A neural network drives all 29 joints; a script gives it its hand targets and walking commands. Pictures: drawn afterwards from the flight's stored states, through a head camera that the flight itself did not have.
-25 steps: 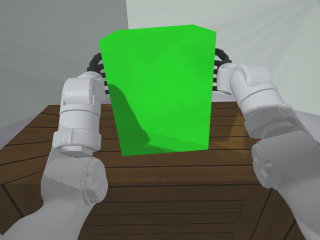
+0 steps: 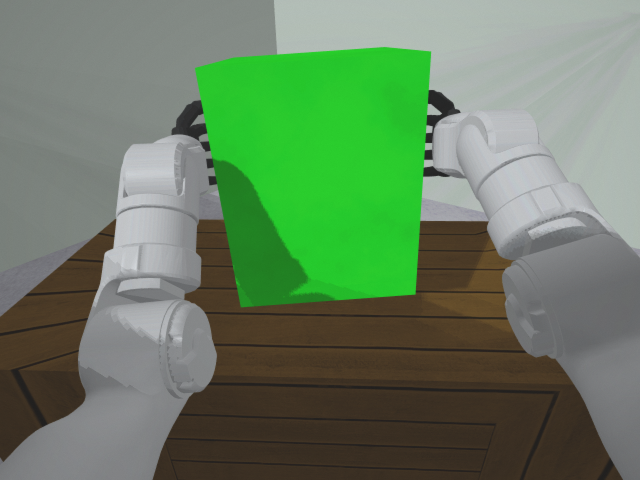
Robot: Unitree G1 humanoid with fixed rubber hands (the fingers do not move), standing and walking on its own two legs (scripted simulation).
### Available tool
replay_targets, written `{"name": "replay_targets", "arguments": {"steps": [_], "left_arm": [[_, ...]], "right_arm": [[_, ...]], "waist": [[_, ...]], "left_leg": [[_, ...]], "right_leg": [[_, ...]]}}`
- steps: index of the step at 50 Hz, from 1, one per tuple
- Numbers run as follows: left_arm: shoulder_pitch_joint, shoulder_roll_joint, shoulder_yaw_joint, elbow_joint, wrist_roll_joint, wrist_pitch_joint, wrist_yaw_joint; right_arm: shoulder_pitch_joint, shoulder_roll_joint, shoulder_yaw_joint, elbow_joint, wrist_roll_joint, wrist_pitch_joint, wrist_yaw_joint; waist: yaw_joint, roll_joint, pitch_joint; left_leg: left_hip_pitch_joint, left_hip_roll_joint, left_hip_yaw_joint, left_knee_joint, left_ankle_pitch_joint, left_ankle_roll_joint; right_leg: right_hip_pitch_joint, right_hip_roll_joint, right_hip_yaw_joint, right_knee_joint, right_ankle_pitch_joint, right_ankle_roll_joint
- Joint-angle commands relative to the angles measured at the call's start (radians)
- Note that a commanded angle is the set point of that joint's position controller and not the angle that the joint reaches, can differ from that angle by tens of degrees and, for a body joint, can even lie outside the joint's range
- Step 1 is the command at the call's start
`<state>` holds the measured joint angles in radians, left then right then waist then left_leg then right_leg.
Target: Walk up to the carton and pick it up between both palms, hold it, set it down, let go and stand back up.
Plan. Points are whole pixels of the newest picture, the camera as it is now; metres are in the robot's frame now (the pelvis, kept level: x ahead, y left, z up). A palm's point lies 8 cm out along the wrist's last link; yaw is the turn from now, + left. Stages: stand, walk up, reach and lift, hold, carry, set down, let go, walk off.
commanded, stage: hold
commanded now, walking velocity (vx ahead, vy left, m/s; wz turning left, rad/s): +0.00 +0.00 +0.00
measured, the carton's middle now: (318, 167) +0.39 +0.00 +0.32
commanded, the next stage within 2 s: none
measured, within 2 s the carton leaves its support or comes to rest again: neither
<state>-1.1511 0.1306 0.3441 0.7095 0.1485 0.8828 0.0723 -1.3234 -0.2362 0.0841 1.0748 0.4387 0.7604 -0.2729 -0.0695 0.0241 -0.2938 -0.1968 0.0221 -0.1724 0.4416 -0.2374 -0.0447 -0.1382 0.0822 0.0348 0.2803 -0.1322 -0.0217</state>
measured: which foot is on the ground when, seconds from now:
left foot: down 0.00-1.00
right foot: down 0.00-1.00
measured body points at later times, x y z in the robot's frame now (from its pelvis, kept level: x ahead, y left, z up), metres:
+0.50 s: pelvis +0.00 +0.01 +0.00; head -0.12 +0.03 +0.43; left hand +0.38 +0.14 +0.33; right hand +0.36 -0.15 +0.35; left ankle +0.00 +0.14 -0.75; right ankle +0.01 -0.11 -0.75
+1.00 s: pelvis -0.01 +0.01 +0.00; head -0.12 +0.02 +0.44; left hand +0.38 +0.15 +0.34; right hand +0.37 -0.15 +0.35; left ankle +0.00 +0.14 -0.75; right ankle +0.01 -0.11 -0.75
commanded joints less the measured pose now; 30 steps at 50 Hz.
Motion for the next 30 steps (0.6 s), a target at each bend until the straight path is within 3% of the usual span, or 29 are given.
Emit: {"name": "replay_targets", "arguments": {"steps": [1,9,14,30], "left_arm": [[-0.953,-0.636,-0.251,-0.208,-0.216,-0.100,-0.158],[-0.945,-0.665,-0.303,-0.290,-0.256,-0.096,-0.147],[-0.945,-0.681,-0.321,-0.326,-0.266,-0.090,-0.137],[-0.970,-0.664,-0.264,-0.255,-0.218,-0.081,-0.123]], "right_arm": [[-0.956,0.715,0.014,-0.497,0.221,-0.078,0.130],[-0.936,0.715,0.044,-0.590,0.243,-0.068,0.115],[-0.920,0.707,0.054,-0.602,0.250,-0.056,0.121],[-0.913,0.694,0.019,-0.448,0.232,-0.051,0.164]], "waist": [[-0.010,0.019,-0.317],[-0.034,0.036,-0.390],[-0.033,0.051,-0.398],[0.004,0.042,-0.311]], "left_leg": [[0.047,-0.064,0.066,-0.036,0.271,-0.020],[0.068,-0.063,0.061,-0.022,0.309,-0.030],[0.061,-0.057,0.057,-0.026,0.309,-0.034],[0.012,-0.040,0.058,-0.059,0.230,-0.022]], "right_leg": [[0.169,-0.017,0.017,-0.015,0.258,0.056],[0.187,-0.010,0.016,-0.006,0.290,0.055],[0.180,0.000,0.014,-0.004,0.256,0.045],[0.143,0.007,0.017,-0.007,0.149,0.027]]}}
